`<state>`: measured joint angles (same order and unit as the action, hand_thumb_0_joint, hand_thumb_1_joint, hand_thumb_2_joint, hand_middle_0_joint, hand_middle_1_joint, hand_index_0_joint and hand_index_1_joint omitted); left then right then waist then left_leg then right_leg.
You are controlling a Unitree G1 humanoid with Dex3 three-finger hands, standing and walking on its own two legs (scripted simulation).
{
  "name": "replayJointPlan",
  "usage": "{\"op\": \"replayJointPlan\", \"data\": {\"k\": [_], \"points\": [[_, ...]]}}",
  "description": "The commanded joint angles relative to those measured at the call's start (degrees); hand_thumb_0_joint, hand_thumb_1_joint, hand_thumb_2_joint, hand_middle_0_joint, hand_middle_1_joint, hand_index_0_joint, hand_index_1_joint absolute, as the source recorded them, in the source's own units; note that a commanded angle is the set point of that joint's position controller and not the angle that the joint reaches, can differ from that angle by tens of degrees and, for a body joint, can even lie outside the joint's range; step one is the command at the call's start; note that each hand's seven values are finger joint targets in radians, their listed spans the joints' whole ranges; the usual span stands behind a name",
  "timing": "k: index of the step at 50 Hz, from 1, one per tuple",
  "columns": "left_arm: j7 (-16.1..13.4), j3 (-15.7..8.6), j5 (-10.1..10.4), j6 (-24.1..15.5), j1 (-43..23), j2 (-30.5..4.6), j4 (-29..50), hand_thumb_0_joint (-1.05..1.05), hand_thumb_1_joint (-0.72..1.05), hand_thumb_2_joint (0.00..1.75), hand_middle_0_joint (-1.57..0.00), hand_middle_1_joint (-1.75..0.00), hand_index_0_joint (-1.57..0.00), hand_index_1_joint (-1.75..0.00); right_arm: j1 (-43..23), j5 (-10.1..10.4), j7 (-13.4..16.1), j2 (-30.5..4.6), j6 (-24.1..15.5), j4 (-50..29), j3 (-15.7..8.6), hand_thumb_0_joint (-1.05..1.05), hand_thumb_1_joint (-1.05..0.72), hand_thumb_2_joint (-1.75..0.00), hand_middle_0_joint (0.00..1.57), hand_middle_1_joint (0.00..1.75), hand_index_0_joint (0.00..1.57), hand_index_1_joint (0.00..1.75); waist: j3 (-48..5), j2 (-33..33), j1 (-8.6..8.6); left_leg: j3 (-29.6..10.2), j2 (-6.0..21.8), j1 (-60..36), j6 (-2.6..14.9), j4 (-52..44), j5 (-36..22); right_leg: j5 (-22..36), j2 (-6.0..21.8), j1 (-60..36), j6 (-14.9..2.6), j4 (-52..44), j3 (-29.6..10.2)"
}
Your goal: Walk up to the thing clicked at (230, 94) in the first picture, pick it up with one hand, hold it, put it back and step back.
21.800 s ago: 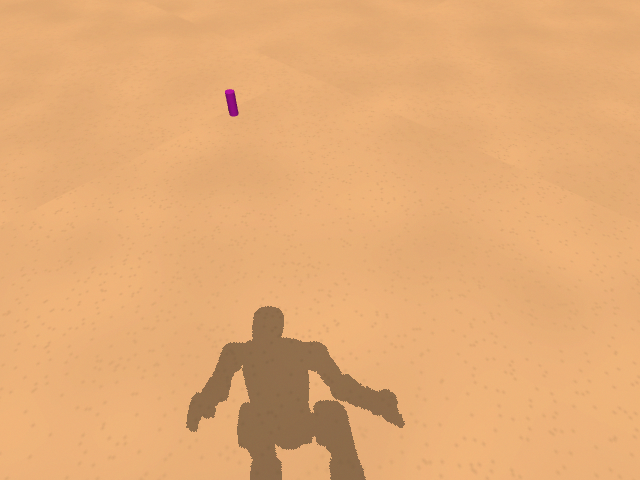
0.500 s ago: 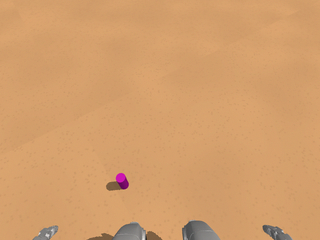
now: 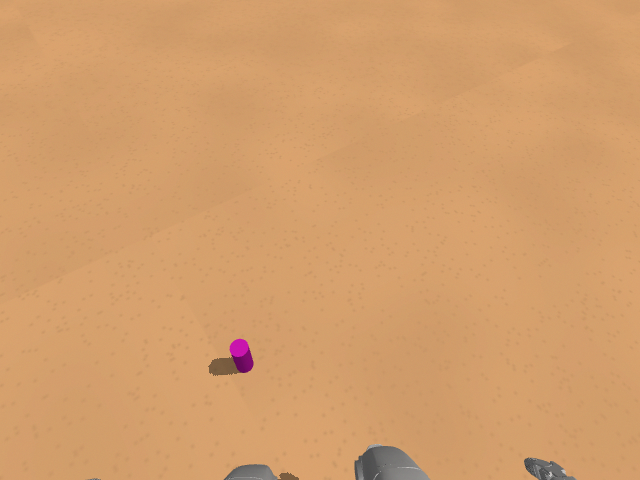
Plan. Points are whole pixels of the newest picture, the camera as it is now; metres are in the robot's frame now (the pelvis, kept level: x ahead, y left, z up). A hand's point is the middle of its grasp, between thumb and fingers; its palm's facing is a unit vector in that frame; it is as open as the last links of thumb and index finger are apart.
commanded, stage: walk up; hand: left
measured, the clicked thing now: (242, 356) +0.50 +0.22 -0.68
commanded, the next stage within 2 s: none
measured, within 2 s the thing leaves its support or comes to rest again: neither
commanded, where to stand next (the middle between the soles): +0.10 -0.01 m, yaw +0 degrees
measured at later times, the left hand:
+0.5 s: hand out of the picture +0.05 +0.23 -0.11, palm faces +0.01 -0.89 -0.46, open 7.3 cm
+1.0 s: hand out of the picture +0.03 +0.25 -0.13, palm faces -0.02 -0.89 -0.45, open 7.3 cm
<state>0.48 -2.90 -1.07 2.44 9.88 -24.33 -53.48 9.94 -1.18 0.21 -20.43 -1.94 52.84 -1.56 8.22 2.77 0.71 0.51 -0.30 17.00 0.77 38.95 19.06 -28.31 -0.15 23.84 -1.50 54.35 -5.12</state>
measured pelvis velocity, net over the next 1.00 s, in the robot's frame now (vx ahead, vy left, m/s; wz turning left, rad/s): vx -0.01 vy -0.03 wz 0.00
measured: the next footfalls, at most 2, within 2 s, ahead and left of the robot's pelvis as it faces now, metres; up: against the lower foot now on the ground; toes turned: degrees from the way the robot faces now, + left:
right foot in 0.18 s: +0.04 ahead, -0.16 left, +0.00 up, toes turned -3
left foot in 0.58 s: +0.14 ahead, +0.09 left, +0.00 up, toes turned +1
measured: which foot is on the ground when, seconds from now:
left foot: down 0.00-0.20, up 0.22-0.56, down 0.58-0.88, up 0.90-1.00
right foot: up 0.00-0.16, down 0.18-1.00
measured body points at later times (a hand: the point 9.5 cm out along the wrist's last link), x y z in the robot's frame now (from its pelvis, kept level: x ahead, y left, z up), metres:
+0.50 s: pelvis +0.02 -0.05 +0.01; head +0.06 -0.08 +0.46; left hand +0.05 +0.28 -0.08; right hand +0.10 -0.37 -0.13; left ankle +0.12 +0.10 -0.68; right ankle +0.00 -0.16 -0.72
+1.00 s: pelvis -0.01 -0.03 +0.00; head +0.02 -0.05 +0.45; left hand +0.03 +0.30 -0.10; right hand +0.10 -0.34 -0.13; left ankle +0.03 +0.11 -0.69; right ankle +0.00 -0.14 -0.72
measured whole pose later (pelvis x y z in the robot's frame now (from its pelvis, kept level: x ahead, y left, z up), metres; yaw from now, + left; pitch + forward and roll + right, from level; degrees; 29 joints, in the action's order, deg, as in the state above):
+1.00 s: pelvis -0.01 -0.03 +0.00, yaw +0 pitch -3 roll +1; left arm -1.0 -2.5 -2.6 -1.8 14.5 -21.0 -54.1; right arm 7.8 0.1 -1.6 -23.2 3.0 51.4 -3.3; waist 7.2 -3.2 1.6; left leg -4.6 -2.9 25.0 0.6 52.2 24.9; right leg -20.0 0.8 16.4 -1.4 39.3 0.6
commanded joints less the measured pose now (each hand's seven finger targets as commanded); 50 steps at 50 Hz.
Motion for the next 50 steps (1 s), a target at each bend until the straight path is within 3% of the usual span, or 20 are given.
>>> {"op": "replayJointPlan", "data": {"k": [1,5,8,9,10,11,17,19,21,26,28,30,31,35,41,42,43,44,46,50], "points": [[1.42,-3.65,-0.66,-2.00,0.33,-11.13,4.26,0.00,0.90,0.90,-0.20,-0.30,-0.20,-0.30,3.69,-0.89,1.00,-20.64,-2.48,-3.37,-6.49,0.00,-0.90,-0.90,0.20,0.30,0.20,0.30,-6.81,-12.39,-3.01,-21.15,14.63,-8.30,11.21,-20.27,13.94,-2.97,1.99,5.19,-0.03,-3.62,2.75],[2.08,-4.39,-0.80,-3.99,2.57,-11.66,3.92,0.00,0.90,0.90,-0.20,-0.30,-0.20,-0.30,4.56,-1.19,-0.81,-20.47,-1.35,-5.06,-6.65,0.00,-0.90,-0.90,0.20,0.30,0.20,0.30,-3.69,-14.38,-2.93,-21.27,15.18,-4.07,12.84,-22.36,20.55,-5.76,1.08,1.59,0.37,-9.95,5.98],[1.22,-4.75,-0.48,-5.73,14.36,-9.78,0.65,0.00,0.90,0.90,-0.20,-0.30,-0.20,-0.30,-1.17,-1.02,-1.83,-17.44,0.20,-7.06,-5.72,0.00,-0.90,-0.90,0.20,0.30,0.20,0.30,-5.97,-11.33,4.25,-9.55,8.43,5.83,8.23,-9.90,12.76,7.37,-1.57,-19.62,-0.65,-30.15,11.07],[0.24,-5.77,-1.12,-6.34,20.14,-12.94,-0.65,0.00,0.90,0.90,-0.20,-0.30,-0.20,-0.30,-0.50,-0.42,-1.65,-12.33,0.60,-7.76,-4.20,0.00,-0.90,-0.90,0.20,0.30,0.20,0.30,-7.06,0.10,6.81,-4.69,4.00,15.72,4.61,4.64,13.04,5.25,2.43,-30.53,-1.11,-34.85,1.91],[-0.55,-6.83,-1.99,-6.94,20.59,-18.67,1.09,0.00,0.90,0.90,-0.20,-0.30,-0.20,-0.30,-3.14,0.04,-1.49,-8.69,0.56,-10.59,-2.91,0.00,-0.90,-0.90,0.20,0.30,0.20,0.30,-4.44,11.49,7.71,-1.56,-4.50,32.24,0.93,19.32,15.61,-10.66,19.03,-31.20,-6.59,-43.25,-27.69],[-0.63,-6.62,-1.50,-6.89,14.72,-20.55,3.24,0.00,0.90,0.90,-0.20,-0.30,-0.20,-0.30,-4.57,0.00,-0.68,-13.75,0.51,-10.11,-4.25,0.00,-0.90,-0.90,0.20,0.30,0.20,0.30,0.52,2.82,6.02,-11.33,-0.40,31.43,0.61,22.05,12.09,-13.69,26.67,-22.56,-12.35,-45.69,-35.66],[-1.75,-4.05,0.16,-8.54,7.06,-13.34,5.71,0.00,0.90,0.90,-0.20,-0.30,-0.20,-0.30,8.77,0.50,-1.73,-13.13,1.86,-3.10,-4.84,0.00,-0.90,-0.90,0.20,0.30,0.20,0.30,1.08,0.82,-1.29,-11.13,0.33,12.31,-1.41,17.72,-2.14,33.25,14.95,-11.03,-6.06,-37.20,-1.70],[-2.33,-3.45,0.37,-8.03,4.43,-12.20,6.45,0.00,0.90,0.90,-0.20,-0.30,-0.20,-0.30,8.15,1.05,-1.45,-11.28,2.95,-3.59,-4.32,0.00,-0.90,-0.90,0.20,0.30,0.20,0.30,1.18,4.77,-2.00,-8.77,-1.07,7.78,-1.35,15.03,-3.23,53.92,13.89,-8.44,-5.58,-33.27,3.38],[-2.72,-3.21,0.73,-7.10,4.02,-11.65,7.21,0.00,0.90,0.90,-0.20,-0.30,-0.20,-0.30,5.90,1.33,-1.20,-11.39,3.37,-4.46,-3.92,0.00,-0.90,-0.90,0.20,0.30,0.20,0.30,-1.00,6.95,-0.85,-5.90,-1.52,6.89,-0.79,11.40,-4.62,59.39,13.36,-11.37,-5.56,-30.41,4.66],[-3.69,-3.12,1.61,-4.67,3.76,-13.44,7.09,0.00,0.90,0.90,-0.20,-0.30,-0.20,-0.30,2.03,0.67,-0.87,-12.63,3.80,-5.88,-3.98,0.00,-0.90,-0.90,0.20,0.30,0.20,0.30,-6.59,7.90,0.33,-0.83,0.05,2.59,0.56,-0.29,-3.79,55.96,14.93,-15.89,-7.10,-21.37,2.52],[-4.37,-2.68,2.46,-4.33,4.90,-13.91,6.22,0.00,0.90,0.90,-0.20,-0.30,-0.20,-0.30,2.02,-0.41,-1.26,-13.45,3.56,-6.10,-4.38,0.00,-0.90,-0.90,0.20,0.30,0.20,0.30,-8.86,4.92,-0.84,-1.21,0.66,-2.73,2.67,-9.69,-14.64,52.61,13.49,-15.31,-4.47,-15.09,2.66],[-4.73,-2.06,3.16,-4.41,8.04,-11.11,7.22,0.00,0.90,0.90,-0.20,-0.30,-0.20,-0.30,3.39,-1.81,-1.29,-19.88,3.13,-7.74,-6.45,0.00,-0.90,-0.90,0.20,0.30,0.20,0.30,-15.68,-10.29,-1.69,-16.04,12.11,-15.51,10.21,-8.80,-48.30,30.24,2.93,-5.75,0.76,1.31,6.02],[-5.32,-2.02,3.57,-3.63,7.81,-10.13,5.78,0.00,0.90,0.90,-0.20,-0.30,-0.20,-0.30,3.05,-0.13,-1.33,-19.69,3.14,-7.65,-6.62,0.00,-0.90,-0.90,0.20,0.30,0.20,0.30,-18.98,-17.75,-2.95,-23.09,17.97,-15.90,17.74,-10.26,-50.63,-7.00,-1.68,-3.42,0.59,6.20,7.18],[-4.95,-2.25,2.75,-3.18,8.24,-10.98,3.53,0.00,0.90,0.90,-0.20,-0.30,-0.20,-0.30,-3.48,-0.56,-0.88,-15.55,4.43,-10.15,-5.75,0.00,-0.90,-0.90,0.20,0.30,0.20,0.30,-11.01,-12.51,-0.96,-14.90,13.35,-2.70,13.48,-14.29,-15.23,-5.34,0.81,-1.24,-0.62,7.90,3.20],[-3.51,-3.23,-0.42,-5.15,10.70,-9.06,1.12,0.00,0.90,0.90,-0.20,-0.30,-0.20,-0.30,-4.85,0.00,-1.36,-13.94,5.10,-9.52,-4.83,0.00,-0.90,-0.90,0.20,0.30,0.20,0.30,-9.69,-8.70,0.79,-14.28,10.98,8.57,8.54,-9.46,3.54,8.01,-0.64,-15.95,-0.88,-22.52,6.51],[-3.55,-3.68,-1.17,-5.43,9.97,-10.75,1.74,0.00,0.90,0.90,-0.20,-0.30,-0.20,-0.30,-4.13,0.59,-1.24,-11.74,5.00,-9.01,-4.05,0.00,-0.90,-0.90,0.20,0.30,0.20,0.30,-7.90,-3.06,1.06,-12.17,8.32,13.54,5.36,-4.31,6.55,1.38,4.03,-16.22,-3.10,-28.62,-3.02],[-3.54,-4.98,-1.71,-5.61,8.06,-16.51,3.30,0.00,0.90,0.90,-0.20,-0.30,-0.20,-0.30,-7.37,0.97,-1.21,-9.65,4.76,-9.74,-3.61,0.00,-0.90,-0.90,0.20,0.30,0.20,0.30,-3.86,8.95,2.99,-6.96,-1.90,18.42,1.40,8.15,11.87,-9.79,19.14,-7.28,-9.75,-39.25,-26.75],[-3.50,-5.22,-2.02,-5.59,2.41,-19.49,4.99,0.00,0.90,0.90,-0.20,-0.30,-0.20,-0.30,-8.92,0.32,-0.27,-13.08,4.94,-8.99,-4.81,0.00,-0.90,-0.90,0.20,0.30,0.20,0.30,0.10,7.61,2.29,-10.52,-1.03,12.10,0.04,19.03,13.04,-6.31,25.99,4.62,-14.90,-41.10,-31.11],[-3.49,-3.85,-1.00,-6.42,-1.22,-13.54,5.68,0.00,0.90,0.90,-0.20,-0.30,-0.20,-0.30,-3.48,1.41,-0.83,-12.67,4.18,-6.06,-4.85,0.00,-0.90,-0.90,0.20,0.30,0.20,0.30,-1.43,-0.30,-1.08,-11.67,-2.31,10.07,-0.16,22.02,6.91,13.05,18.09,-0.98,-12.21,-34.00,-16.17],[-0.98,-4.18,-2.37,-5.75,2.52,-13.05,5.71,0.00,0.90,0.90,-0.20,-0.30,-0.20,-0.30,-1.18,0.73,-1.89,-13.29,0.74,-4.00,-4.15,0.00,-0.90,-0.90,0.20,0.30,0.20,0.30,-7.80,11.33,2.15,1.34,-2.31,6.58,-1.04,4.87,9.11,-6.61,12.08,-12.16,-9.35,-34.93,-8.71]]}}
